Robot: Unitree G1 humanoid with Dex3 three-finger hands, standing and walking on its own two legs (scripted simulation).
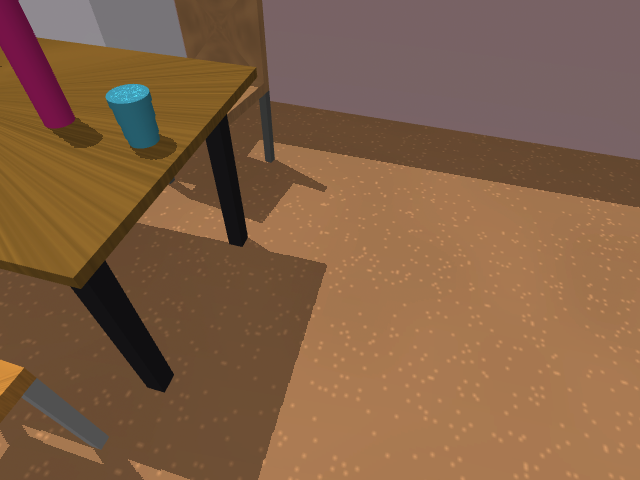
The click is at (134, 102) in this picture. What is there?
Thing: tapered cup
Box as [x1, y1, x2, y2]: [106, 84, 159, 148]
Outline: 108,91 106,94 107,102 110,108 112,109 116,120 120,125 124,136 128,140 129,144 133,147 142,148 156,143 159,139 158,129 154,119 155,115 150,101 151,97 147,87 139,84 126,84 115,87
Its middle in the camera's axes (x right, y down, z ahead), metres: -0.41 -0.28 +0.89
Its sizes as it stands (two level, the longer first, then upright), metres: 0.090 0.090 0.117
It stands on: a support 0.72 m high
